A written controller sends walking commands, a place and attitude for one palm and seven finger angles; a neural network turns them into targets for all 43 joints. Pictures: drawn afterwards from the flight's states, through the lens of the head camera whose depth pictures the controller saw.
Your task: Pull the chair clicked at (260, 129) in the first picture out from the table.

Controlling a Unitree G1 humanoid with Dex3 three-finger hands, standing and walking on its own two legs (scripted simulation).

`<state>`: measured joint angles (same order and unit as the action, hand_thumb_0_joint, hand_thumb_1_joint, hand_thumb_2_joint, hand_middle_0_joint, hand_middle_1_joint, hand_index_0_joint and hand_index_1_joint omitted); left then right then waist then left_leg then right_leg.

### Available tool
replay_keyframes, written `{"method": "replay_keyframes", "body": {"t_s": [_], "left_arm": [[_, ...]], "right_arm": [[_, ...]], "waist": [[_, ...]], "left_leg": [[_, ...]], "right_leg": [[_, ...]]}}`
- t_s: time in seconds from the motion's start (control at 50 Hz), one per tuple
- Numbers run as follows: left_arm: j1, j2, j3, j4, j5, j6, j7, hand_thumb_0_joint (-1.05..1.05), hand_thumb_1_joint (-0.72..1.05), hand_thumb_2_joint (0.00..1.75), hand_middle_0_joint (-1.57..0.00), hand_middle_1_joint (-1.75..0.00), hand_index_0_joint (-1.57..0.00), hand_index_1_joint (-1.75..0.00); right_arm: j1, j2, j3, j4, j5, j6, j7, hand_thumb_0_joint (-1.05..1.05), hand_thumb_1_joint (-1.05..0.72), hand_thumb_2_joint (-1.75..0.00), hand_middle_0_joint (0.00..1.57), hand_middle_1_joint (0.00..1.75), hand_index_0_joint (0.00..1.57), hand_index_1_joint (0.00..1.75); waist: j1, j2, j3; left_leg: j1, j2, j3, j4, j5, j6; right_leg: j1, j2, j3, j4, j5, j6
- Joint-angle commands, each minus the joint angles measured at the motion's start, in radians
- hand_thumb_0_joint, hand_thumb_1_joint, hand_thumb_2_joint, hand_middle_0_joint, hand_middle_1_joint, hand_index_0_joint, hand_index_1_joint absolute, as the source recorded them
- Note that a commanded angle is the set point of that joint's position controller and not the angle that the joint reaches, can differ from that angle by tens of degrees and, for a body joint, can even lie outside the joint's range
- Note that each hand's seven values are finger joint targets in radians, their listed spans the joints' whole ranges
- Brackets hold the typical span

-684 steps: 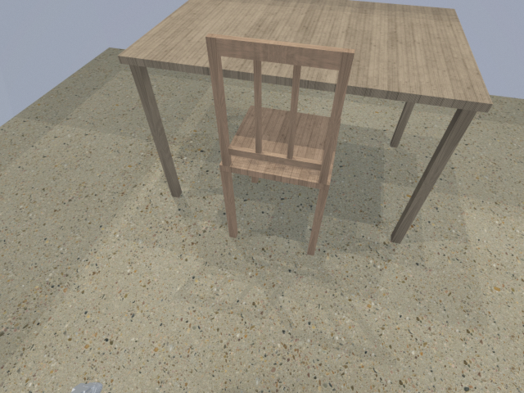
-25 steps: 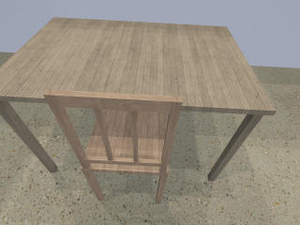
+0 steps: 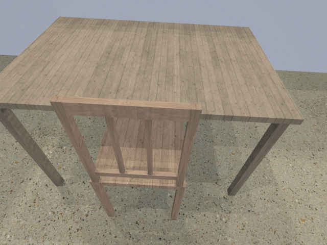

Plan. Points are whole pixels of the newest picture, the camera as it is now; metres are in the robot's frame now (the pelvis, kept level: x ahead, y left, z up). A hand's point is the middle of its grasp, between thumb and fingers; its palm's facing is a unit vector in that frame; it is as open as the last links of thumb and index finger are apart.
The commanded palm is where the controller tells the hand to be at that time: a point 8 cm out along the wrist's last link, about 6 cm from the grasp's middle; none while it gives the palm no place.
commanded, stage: raise the hand toward the chair's back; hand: left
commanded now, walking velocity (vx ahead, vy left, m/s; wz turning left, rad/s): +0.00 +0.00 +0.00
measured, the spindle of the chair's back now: (116, 148) +0.42 +0.18 -0.07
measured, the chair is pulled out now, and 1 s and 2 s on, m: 0.00 0.00 0.00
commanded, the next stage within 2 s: none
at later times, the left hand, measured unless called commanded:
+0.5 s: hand out of the picture +0.14 +0.17 -0.08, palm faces +0.12 -0.99 -0.02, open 10.0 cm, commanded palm +0.13 +0.22 -0.06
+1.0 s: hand (92, 226) +0.18 +0.19 -0.06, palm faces +0.02 -1.00 -0.05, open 14.4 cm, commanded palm +0.15 +0.24 -0.05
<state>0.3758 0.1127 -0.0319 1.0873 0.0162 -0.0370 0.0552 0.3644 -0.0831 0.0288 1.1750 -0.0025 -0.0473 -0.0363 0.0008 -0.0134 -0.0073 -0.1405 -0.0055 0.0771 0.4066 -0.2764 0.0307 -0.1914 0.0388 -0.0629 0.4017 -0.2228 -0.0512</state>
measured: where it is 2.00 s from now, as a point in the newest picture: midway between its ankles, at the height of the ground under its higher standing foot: outside the picture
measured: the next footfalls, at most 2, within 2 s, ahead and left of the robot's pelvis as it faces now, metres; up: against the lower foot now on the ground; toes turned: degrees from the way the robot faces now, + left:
none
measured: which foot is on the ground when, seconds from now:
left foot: down 0.00-1.00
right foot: down 0.00-1.00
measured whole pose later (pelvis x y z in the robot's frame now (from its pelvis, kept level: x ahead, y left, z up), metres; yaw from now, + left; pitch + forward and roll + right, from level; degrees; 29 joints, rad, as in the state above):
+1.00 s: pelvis -0.03 +0.00 -0.09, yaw +3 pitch +17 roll -2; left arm 0.42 0.22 0.12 0.00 -0.24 -0.46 -0.22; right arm 0.25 -0.27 -0.03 0.57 0.03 -0.19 -0.05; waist -0.03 0.02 -0.13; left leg -0.89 0.00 0.03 1.14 -0.55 0.04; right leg -0.91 0.00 -0.13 1.09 -0.49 -0.06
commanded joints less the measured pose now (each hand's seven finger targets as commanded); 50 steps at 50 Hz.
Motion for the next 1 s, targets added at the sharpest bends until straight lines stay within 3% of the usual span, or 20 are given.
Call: {"method": "replay_keyframes", "body": {"t_s": [0.0,0.02,0.04,0.12,0.14,0.16,0.18,0.2,0.26,0.3,0.36,0.42,0.5,0.56,0.6,0.66,0.7,0.78,0.86,0.98], "left_arm": [[-0.531,0.361,0.134,-1.459,-0.173,-0.189,0.065,0.0,0.85,0.88,-0.2,-0.29,-0.2,-0.29],[-0.083,0.105,0.002,-1.141,-0.147,-0.054,0.082,0.0,0.83,0.87,-0.19,-0.29,-0.19,-0.29],[0.013,-0.047,-0.083,-0.999,-0.174,0.019,0.082,0.0,0.81,0.86,-0.19,-0.29,-0.19,-0.29],[-0.101,-0.03,-0.109,-1.108,-0.199,-0.167,0.021,0.0,0.71,0.82,-0.18,-0.27,-0.18,-0.27],[-0.084,-0.063,-0.101,-1.015,-0.198,-0.229,-0.007,0.0,0.69,0.81,-0.18,-0.27,-0.18,-0.27],[0.025,-0.067,-0.064,-0.952,-0.209,-0.295,-0.048,0.0,0.67,0.8,-0.18,-0.26,-0.18,-0.26],[0.156,-0.056,-0.018,-0.931,-0.229,-0.368,-0.099,0.0,0.64,0.79,-0.17,-0.26,-0.17,-0.26],[0.283,0.002,0.06,-0.897,-0.232,-0.435,-0.15,0.0,0.62,0.78,-0.17,-0.26,-0.17,-0.26],[0.313,0.106,0.175,-0.926,-0.193,-0.621,-0.258,0.0,0.55,0.75,-0.16,-0.25,-0.16,-0.25],[0.322,0.165,0.217,-0.979,-0.154,-0.594,-0.251,0.0,0.5,0.73,-0.16,-0.24,-0.16,-0.24],[0.157,0.132,0.152,-1.269,-0.182,-0.54,-0.212,0.0,0.43,0.7,-0.15,-0.23,-0.15,-0.23],[0.027,0.125,0.137,-1.447,-0.2,-0.585,-0.169,0.0,0.36,0.67,-0.15,-0.22,-0.15,-0.22],[-0.098,0.104,0.04,-1.425,-0.212,-0.644,-0.243,0.0,0.27,0.63,-0.14,-0.2,-0.14,-0.2],[-0.03,0.127,0.049,-1.316,-0.238,-0.575,-0.334,0.0,0.2,0.6,-0.13,-0.19,-0.13,-0.19],[0.031,0.181,0.114,-1.269,-0.25,-0.491,-0.363,0.0,0.15,0.58,-0.13,-0.18,-0.13,-0.18],[0.071,0.21,0.201,-1.33,-0.283,-0.392,-0.346,0.0,0.08,0.55,-0.12,-0.17,-0.12,-0.17],[0.095,0.231,0.266,-1.314,-0.292,-0.368,-0.301,0.0,0.04,0.53,-0.11,-0.16,-0.11,-0.16],[0.06,0.186,0.231,-1.335,-0.281,-0.428,-0.244,0.0,-0.06,0.49,-0.1,-0.15,-0.1,-0.15],[0.047,0.181,0.19,-1.277,-0.265,-0.489,-0.263,0.0,-0.15,0.45,-0.1,-0.14,-0.1,-0.14],[0.047,0.229,0.234,-1.291,-0.28,-0.501,-0.283,0.0,-0.29,0.39,-0.08,-0.11,-0.08,-0.11]], "right_arm": [[-0.18,-0.279,-0.027,-0.442,0.046,-0.23,-0.059,0.0,-0.9,-0.9,0.2,0.3,0.2,0.3],[-0.128,-0.24,-0.036,-0.462,0.05,-0.282,-0.047,0.0,-0.9,-0.9,0.2,0.3,0.2,0.3],[-0.118,-0.236,-0.036,-0.423,0.068,-0.303,-0.042,0.0,-0.9,-0.9,0.2,0.3,0.2,0.3],[-0.132,-0.315,-0.069,-0.535,0.03,-0.342,-0.043,0.0,-0.9,-0.9,0.2,0.3,0.2,0.3],[-0.153,-0.31,-0.083,-0.556,0.017,-0.343,-0.033,0.0,-0.9,-0.9,0.2,0.3,0.2,0.3],[-0.168,-0.309,-0.095,-0.587,0.009,-0.344,-0.019,0.0,-0.9,-0.9,0.2,0.3,0.2,0.3],[-0.186,-0.305,-0.105,-0.622,0.006,-0.34,-0.002,0.0,-0.9,-0.9,0.2,0.3,0.2,0.3],[-0.201,-0.296,-0.116,-0.649,0.013,-0.329,0.026,0.0,-0.9,-0.9,0.2,0.3,0.2,0.3],[-0.252,-0.281,-0.138,-0.716,0.005,-0.265,0.08,0.0,-0.9,-0.9,0.2,0.3,0.2,0.3],[-0.279,-0.276,-0.138,-0.771,0.009,-0.197,0.09,0.0,-0.9,-0.9,0.2,0.3,0.2,0.3],[-0.283,-0.261,-0.122,-0.861,0.016,-0.148,0.075,0.0,-0.9,-0.9,0.2,0.3,0.2,0.3],[-0.229,-0.25,-0.115,-0.854,0.008,-0.144,0.045,0.0,-0.9,-0.9,0.2,0.3,0.2,0.3],[-0.218,-0.272,-0.087,-0.804,0.011,-0.184,0.022,0.0,-0.9,-0.9,0.2,0.3,0.2,0.3],[-0.21,-0.285,-0.083,-0.795,0.027,-0.203,0.007,0.0,-0.9,-0.9,0.2,0.3,0.2,0.3],[-0.222,-0.287,-0.082,-0.8,0.041,-0.199,-0.001,0.0,-0.9,-0.9,0.2,0.3,0.2,0.3],[-0.234,-0.265,-0.08,-0.826,0.05,-0.177,-0.01,0.0,-0.9,-0.9,0.2,0.3,0.2,0.3],[-0.257,-0.247,-0.082,-0.817,0.05,-0.166,-0.016,0.0,-0.9,-0.9,0.2,0.3,0.2,0.3],[-0.228,-0.241,-0.081,-0.795,0.039,-0.178,-0.017,0.0,-0.9,-0.9,0.2,0.3,0.2,0.3],[-0.209,-0.266,-0.086,-0.783,0.039,-0.196,-0.017,0.0,-0.9,-0.9,0.2,0.3,0.2,0.3],[-0.185,-0.283,-0.097,-0.786,0.044,-0.205,-0.02,0.0,-0.9,-0.9,0.2,0.3,0.2,0.3]], "waist": [[-0.063,0.241,-0.302],[-0.049,0.21,-0.213],[-0.046,0.091,-0.081],[-0.106,-0.224,-0.015],[-0.096,-0.28,0.006],[-0.048,-0.301,-0.036],[0.0,-0.292,-0.087],[0.056,-0.202,-0.147],[0.076,-0.062,-0.239],[0.107,0.011,-0.253],[0.067,0.135,-0.322],[-0.004,0.107,-0.381],[-0.095,0.066,-0.336],[-0.078,0.03,-0.36],[-0.04,0.027,-0.4],[0.007,-0.004,-0.478],[0.025,-0.03,-0.457],[0.002,-0.008,-0.38],[-0.019,0.008,-0.338],[-0.009,0.043,-0.384]], "left_leg": [[0.065,0.037,-0.056,0.01,0.218,-0.007],[-0.03,0.04,-0.084,-0.018,0.183,-0.01],[-0.122,0.03,-0.105,0.018,0.124,-0.008],[-0.299,-0.002,-0.137,0.224,-0.083,0.006],[-0.385,-0.004,-0.135,0.282,-0.122,-0.004],[-0.456,-0.007,-0.127,0.325,-0.127,-0.016],[-0.509,-0.01,-0.116,0.358,-0.099,-0.026],[-0.531,-0.023,-0.095,0.386,-0.038,-0.04],[-0.627,-0.026,-0.069,0.512,0.097,-0.044],[-0.681,-0.033,-0.048,0.528,0.093,-0.036],[-0.626,-0.024,-0.055,0.55,0.092,-0.023],[-0.605,0.0,-0.092,0.612,0.098,-0.009],[-0.667,0.015,-0.128,0.69,0.005,0.002],[-0.718,0.011,-0.133,0.695,-0.059,0.002],[-0.723,0.005,-0.129,0.674,-0.049,0.003],[-0.72,-0.003,-0.124,0.633,0.002,0.0],[-0.731,-0.002,-0.121,0.623,0.012,-0.005],[-0.727,0.005,-0.123,0.597,0.008,-0.008],[-0.72,0.006,-0.12,0.593,-0.03,-0.005],[-0.658,0.005,-0.116,0.567,0.023,-0.005]], "right_leg": [[0.024,-0.045,0.08,0.098,0.091,0.012],[-0.056,-0.037,0.016,0.112,-0.006,0.001],[-0.108,-0.048,-0.014,0.106,0.001,0.012],[-0.362,-0.057,-0.002,0.155,-0.234,0.042],[-0.445,-0.06,-0.004,0.199,-0.302,0.04],[-0.46,-0.06,0.0,0.25,-0.326,0.033],[-0.438,-0.058,0.004,0.303,-0.288,0.024],[-0.386,-0.061,0.017,0.354,-0.194,0.008],[-0.394,-0.058,0.025,0.544,0.079,-0.005],[-0.379,-0.061,0.048,0.578,0.096,-0.009],[-0.43,-0.051,0.059,0.587,0.074,-0.009],[-0.491,-0.037,0.071,0.592,0.071,0.007],[-0.621,-0.034,0.076,0.593,-0.048,0.017],[-0.585,-0.041,0.087,0.571,-0.12,0.024],[-0.518,-0.045,0.094,0.554,-0.118,0.025],[-0.382,-0.059,0.097,0.541,-0.058,0.033],[-0.355,-0.061,0.1,0.531,-0.037,0.036],[-0.412,-0.061,0.074,0.532,-0.052,0.031],[-0.474,-0.062,0.069,0.524,-0.123,0.028],[-0.442,-0.06,0.053,0.524,-0.058,0.025]]}}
